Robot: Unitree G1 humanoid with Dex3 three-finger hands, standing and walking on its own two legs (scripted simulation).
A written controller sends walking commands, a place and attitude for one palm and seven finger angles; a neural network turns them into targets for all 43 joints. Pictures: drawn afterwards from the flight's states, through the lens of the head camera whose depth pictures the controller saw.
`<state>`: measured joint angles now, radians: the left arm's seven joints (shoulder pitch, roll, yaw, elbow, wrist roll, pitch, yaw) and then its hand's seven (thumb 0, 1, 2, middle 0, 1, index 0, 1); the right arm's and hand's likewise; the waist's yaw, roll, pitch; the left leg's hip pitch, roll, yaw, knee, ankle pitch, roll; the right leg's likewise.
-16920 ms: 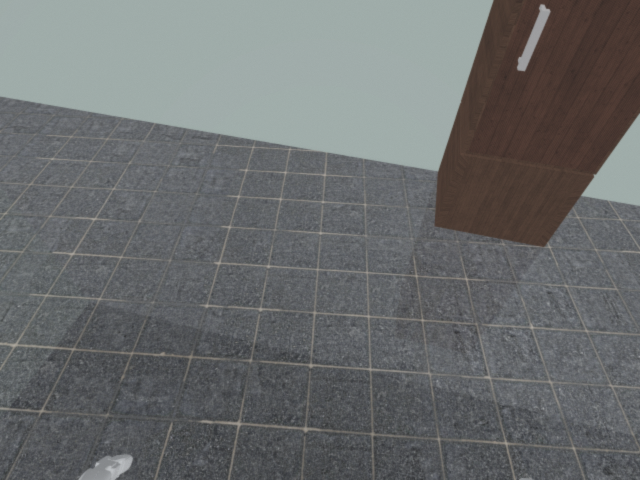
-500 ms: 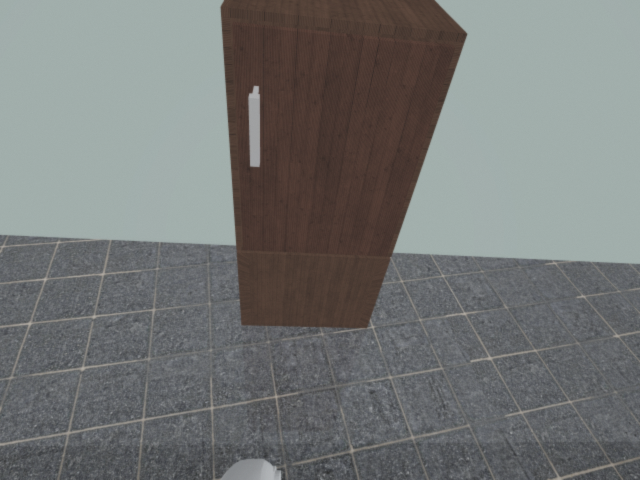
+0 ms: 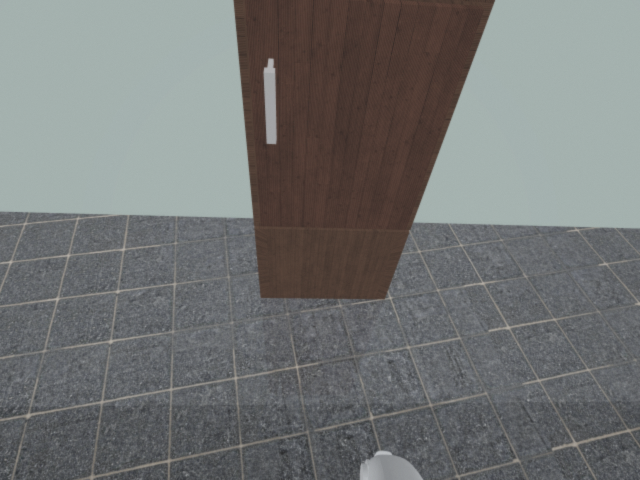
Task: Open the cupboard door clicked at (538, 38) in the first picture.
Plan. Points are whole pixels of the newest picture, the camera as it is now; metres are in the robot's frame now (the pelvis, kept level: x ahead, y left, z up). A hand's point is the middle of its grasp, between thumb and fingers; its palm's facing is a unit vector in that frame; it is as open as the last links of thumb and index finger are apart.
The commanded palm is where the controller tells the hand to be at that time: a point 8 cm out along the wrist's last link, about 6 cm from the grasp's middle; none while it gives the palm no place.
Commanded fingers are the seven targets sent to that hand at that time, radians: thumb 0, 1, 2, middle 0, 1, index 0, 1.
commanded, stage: look again from close up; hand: left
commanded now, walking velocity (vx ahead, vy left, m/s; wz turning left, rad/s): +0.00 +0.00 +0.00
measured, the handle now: (271, 102) +0.79 +0.12 +0.05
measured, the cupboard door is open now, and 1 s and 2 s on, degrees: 0 0 0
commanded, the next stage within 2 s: shuffle to correct the standing spot in 0.52 s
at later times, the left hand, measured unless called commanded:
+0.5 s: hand out of the picture +0.08 +0.11 -0.19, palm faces +0.08 -0.98 -0.16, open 7.2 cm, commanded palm none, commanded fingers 0.00 0.90 0.90 -0.20 -0.30 -0.20 -0.30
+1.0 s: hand out of the picture +0.09 +0.09 -0.20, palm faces +0.08 -0.99 -0.13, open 7.4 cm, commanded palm none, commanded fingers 0.00 0.90 0.90 -0.20 -0.30 -0.20 -0.30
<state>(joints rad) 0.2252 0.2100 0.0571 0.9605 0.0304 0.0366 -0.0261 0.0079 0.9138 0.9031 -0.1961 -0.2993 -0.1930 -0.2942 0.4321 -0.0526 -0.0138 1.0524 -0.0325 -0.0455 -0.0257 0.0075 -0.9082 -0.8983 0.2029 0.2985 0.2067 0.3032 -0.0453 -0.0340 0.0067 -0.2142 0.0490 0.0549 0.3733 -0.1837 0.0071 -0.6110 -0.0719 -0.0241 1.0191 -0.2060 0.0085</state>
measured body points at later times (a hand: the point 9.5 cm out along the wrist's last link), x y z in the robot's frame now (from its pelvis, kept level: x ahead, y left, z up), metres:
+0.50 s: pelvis +0.07 -0.06 -0.01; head +0.08 -0.04 +0.44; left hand +0.07 +0.17 -0.17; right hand +0.12 -0.29 -0.15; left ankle +0.06 +0.05 -0.75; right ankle +0.07 -0.15 -0.75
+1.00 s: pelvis +0.13 -0.06 -0.02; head +0.14 -0.05 +0.43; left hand +0.09 +0.15 -0.18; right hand +0.10 -0.27 -0.18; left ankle +0.06 +0.05 -0.75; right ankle +0.07 -0.15 -0.75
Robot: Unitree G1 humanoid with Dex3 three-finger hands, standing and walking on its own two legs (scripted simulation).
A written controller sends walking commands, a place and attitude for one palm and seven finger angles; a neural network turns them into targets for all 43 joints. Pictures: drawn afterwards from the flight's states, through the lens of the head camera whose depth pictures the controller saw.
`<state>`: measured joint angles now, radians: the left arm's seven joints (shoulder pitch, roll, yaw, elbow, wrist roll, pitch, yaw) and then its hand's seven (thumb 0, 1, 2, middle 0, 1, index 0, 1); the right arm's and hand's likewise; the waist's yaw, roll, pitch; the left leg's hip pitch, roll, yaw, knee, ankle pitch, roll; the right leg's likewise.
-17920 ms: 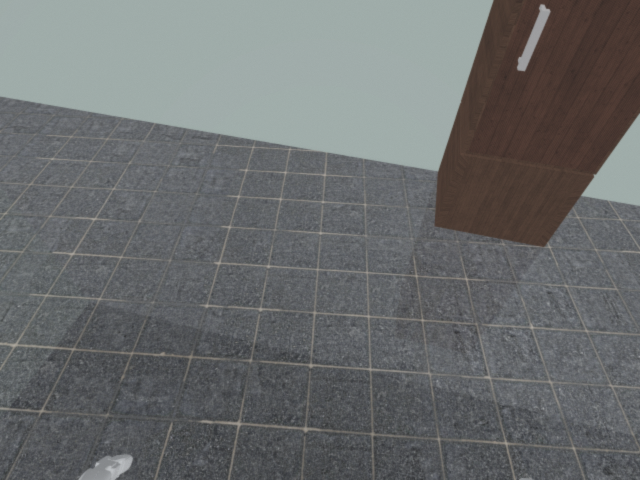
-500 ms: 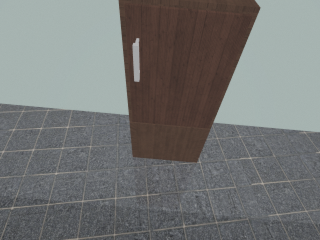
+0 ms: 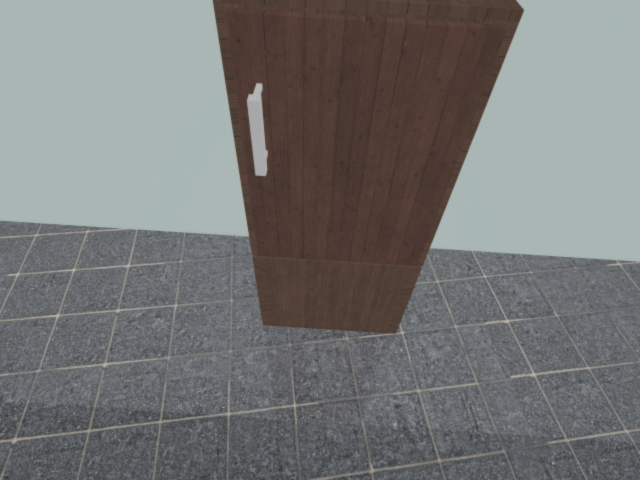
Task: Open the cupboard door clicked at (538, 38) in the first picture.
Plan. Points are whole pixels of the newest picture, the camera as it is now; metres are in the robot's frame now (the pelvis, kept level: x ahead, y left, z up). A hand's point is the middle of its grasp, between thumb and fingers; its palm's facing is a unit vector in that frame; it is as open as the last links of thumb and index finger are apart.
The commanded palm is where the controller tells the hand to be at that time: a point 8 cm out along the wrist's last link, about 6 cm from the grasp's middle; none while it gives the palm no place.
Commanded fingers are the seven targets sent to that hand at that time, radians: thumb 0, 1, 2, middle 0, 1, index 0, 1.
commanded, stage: shuffle to correct the standing spot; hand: left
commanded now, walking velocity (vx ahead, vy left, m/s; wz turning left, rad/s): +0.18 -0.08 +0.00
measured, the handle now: (259, 131) +0.66 +0.16 +0.07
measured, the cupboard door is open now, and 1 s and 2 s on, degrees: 0 0 0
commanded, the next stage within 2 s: come to a stop and stand still in 0.30 s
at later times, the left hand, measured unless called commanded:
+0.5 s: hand (229, 439) +0.21 +0.15 -0.18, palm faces +0.02 -0.97 -0.24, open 7.4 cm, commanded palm none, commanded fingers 0.00 0.90 0.90 -0.20 -0.30 -0.20 -0.30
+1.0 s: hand out of the picture +0.12 +0.17 -0.17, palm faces +0.15 -0.97 -0.21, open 7.4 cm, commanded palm none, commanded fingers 0.00 0.90 0.90 -0.20 -0.30 -0.20 -0.30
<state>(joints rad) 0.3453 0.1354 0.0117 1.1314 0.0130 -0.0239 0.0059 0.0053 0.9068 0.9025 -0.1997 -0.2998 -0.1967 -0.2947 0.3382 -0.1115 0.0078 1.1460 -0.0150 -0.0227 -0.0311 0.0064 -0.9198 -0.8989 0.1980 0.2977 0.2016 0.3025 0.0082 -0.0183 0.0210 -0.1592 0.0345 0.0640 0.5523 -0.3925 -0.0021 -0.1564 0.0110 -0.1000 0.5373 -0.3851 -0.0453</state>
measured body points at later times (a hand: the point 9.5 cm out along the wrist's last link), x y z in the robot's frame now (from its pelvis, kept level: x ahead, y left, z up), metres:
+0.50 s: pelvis +0.12 -0.05 -0.02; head +0.17 -0.06 +0.43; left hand +0.21 +0.20 -0.16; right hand +0.01 -0.25 -0.17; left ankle -0.06 +0.11 -0.72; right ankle +0.24 -0.15 -0.74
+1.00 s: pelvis +0.09 -0.04 +0.01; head +0.09 -0.02 +0.46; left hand +0.11 +0.22 -0.15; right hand +0.15 -0.27 -0.13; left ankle +0.07 +0.06 -0.73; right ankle +0.21 -0.15 -0.71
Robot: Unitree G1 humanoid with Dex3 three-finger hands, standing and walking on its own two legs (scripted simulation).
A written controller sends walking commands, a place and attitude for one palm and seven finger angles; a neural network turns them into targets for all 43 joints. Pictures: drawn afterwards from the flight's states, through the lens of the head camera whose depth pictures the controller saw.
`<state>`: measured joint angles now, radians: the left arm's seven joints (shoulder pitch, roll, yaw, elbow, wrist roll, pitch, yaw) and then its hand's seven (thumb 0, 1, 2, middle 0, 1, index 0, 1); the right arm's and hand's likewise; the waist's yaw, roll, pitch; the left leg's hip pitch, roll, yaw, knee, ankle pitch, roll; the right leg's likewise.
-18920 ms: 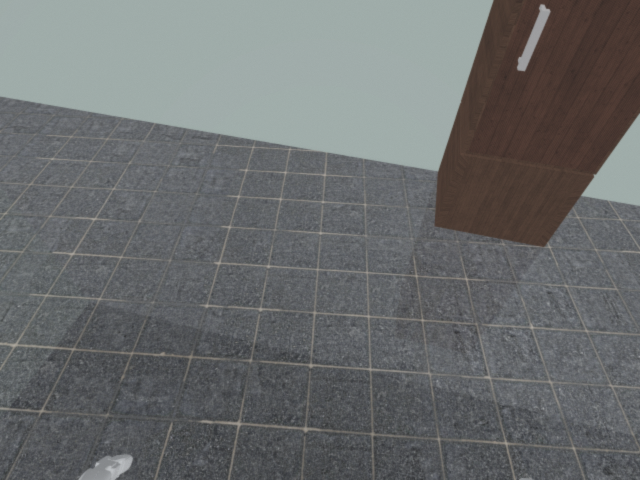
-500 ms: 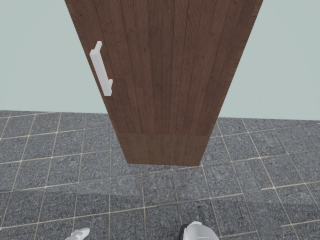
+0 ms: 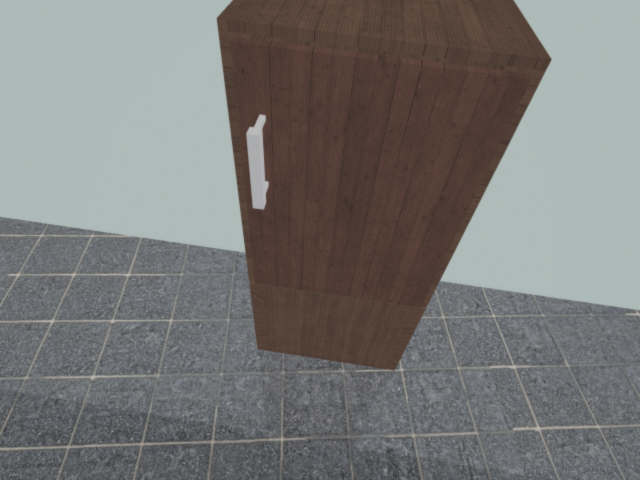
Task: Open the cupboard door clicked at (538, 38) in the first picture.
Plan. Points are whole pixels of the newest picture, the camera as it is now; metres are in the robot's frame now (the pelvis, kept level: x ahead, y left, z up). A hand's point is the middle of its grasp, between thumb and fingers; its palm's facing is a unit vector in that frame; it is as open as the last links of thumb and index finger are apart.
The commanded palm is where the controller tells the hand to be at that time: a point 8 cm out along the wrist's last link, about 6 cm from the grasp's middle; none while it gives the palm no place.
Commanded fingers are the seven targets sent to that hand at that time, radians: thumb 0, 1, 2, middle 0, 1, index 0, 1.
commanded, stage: come to a stop and stand still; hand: left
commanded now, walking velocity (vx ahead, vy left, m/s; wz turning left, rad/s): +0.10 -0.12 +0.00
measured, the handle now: (260, 163) +0.59 +0.15 +0.06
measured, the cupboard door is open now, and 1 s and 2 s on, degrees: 0 0 0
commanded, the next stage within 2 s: look again from close up in 0.72 s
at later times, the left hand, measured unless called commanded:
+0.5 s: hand out of the picture -0.02 +0.14 -0.17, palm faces -0.01 -0.99 -0.16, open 7.3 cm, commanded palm none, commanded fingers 0.00 0.90 0.90 -0.20 -0.30 -0.20 -0.30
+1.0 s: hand out of the picture -0.03 +0.14 -0.17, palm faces -0.03 -0.98 -0.19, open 7.4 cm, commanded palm none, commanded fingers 0.00 0.90 0.90 -0.20 -0.30 -0.20 -0.30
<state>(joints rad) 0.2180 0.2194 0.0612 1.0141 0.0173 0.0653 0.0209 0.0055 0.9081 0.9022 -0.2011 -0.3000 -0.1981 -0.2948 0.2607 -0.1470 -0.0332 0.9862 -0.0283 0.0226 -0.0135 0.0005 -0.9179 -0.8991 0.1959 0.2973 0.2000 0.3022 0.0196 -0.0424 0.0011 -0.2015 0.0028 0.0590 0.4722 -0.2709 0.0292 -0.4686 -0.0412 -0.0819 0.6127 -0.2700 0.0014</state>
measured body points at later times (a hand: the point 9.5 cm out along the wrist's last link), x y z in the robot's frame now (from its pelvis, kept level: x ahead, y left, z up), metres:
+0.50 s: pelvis -0.02 -0.02 +0.00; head -0.01 -0.02 +0.45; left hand -0.02 +0.19 -0.16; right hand -0.05 -0.22 -0.16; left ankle -0.01 +0.10 -0.74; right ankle -0.04 -0.11 -0.74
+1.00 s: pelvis -0.02 -0.01 +0.00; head -0.01 -0.03 +0.45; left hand -0.02 +0.20 -0.16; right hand -0.03 -0.23 -0.17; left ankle -0.01 +0.10 -0.74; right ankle -0.04 -0.11 -0.74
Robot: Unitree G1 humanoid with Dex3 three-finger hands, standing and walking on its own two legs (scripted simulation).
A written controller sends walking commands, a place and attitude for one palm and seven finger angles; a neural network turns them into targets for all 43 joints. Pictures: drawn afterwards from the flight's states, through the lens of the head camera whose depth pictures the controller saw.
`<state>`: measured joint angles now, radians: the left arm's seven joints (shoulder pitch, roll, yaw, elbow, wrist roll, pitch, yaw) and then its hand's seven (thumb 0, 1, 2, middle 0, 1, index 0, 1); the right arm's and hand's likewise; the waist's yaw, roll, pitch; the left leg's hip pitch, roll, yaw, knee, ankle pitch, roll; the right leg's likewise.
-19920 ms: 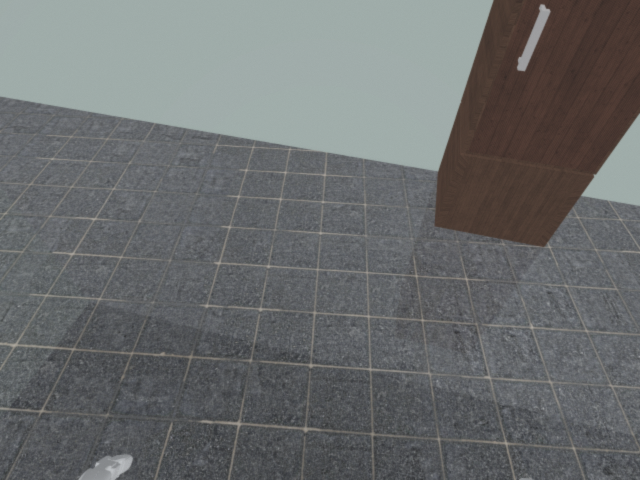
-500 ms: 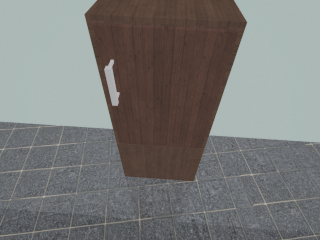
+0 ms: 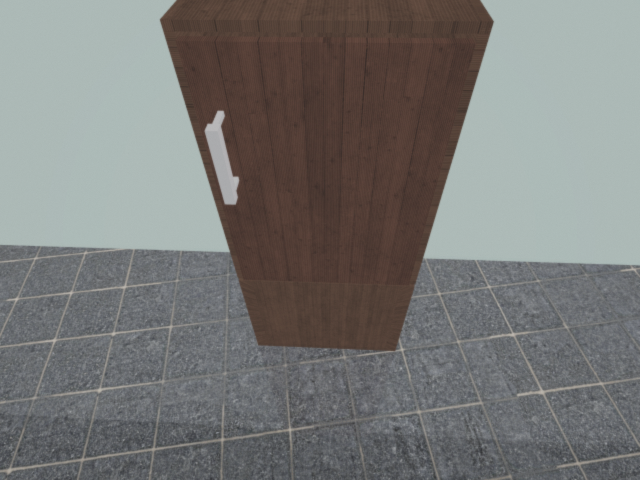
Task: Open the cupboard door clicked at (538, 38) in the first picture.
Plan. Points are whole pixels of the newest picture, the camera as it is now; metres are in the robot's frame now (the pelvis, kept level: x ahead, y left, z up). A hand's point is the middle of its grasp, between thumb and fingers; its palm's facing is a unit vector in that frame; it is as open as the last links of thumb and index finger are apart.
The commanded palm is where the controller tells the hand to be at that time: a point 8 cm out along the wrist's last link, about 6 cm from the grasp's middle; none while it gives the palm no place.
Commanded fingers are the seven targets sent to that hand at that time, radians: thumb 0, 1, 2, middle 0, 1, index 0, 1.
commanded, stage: look again from close up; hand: left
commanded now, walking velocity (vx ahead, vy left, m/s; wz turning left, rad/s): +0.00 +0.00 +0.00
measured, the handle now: (225, 159) +0.60 +0.19 +0.06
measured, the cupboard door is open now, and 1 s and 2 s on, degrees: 0 0 0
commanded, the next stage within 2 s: raise the hand with hooked fingers in 0.32 s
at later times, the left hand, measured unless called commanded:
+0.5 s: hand out of the picture +0.11 +0.20 -0.13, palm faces +0.16 -0.97 -0.20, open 7.4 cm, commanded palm +0.11 +0.25 -0.06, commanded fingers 0.00 0.78 0.85 -0.21 -0.38 -0.21 -0.38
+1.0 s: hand (137, 460) +0.15 +0.22 -0.01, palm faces +0.08 -1.00 -0.05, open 9.6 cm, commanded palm +0.15 +0.27 -0.01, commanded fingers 0.00 0.20 0.60 -0.25 -0.75 -0.25 -0.75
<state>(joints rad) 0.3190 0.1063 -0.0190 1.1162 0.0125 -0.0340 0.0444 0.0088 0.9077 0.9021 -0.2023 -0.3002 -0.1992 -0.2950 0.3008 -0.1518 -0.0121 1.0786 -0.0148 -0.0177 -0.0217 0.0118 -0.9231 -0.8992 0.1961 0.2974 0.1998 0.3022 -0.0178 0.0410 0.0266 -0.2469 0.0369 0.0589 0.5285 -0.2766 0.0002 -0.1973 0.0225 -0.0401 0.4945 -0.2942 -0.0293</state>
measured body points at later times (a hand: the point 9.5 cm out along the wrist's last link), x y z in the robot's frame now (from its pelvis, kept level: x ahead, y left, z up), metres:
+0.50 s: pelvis +0.01 +0.01 +0.00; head +0.03 +0.02 +0.45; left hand +0.10 +0.25 -0.11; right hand +0.05 -0.22 -0.14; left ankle +0.00 +0.12 -0.74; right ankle -0.02 -0.10 -0.74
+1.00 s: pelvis -0.04 -0.01 -0.08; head +0.01 +0.01 +0.36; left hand +0.14 +0.27 -0.01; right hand +0.20 -0.23 -0.13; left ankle +0.00 +0.12 -0.74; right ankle -0.02 -0.10 -0.74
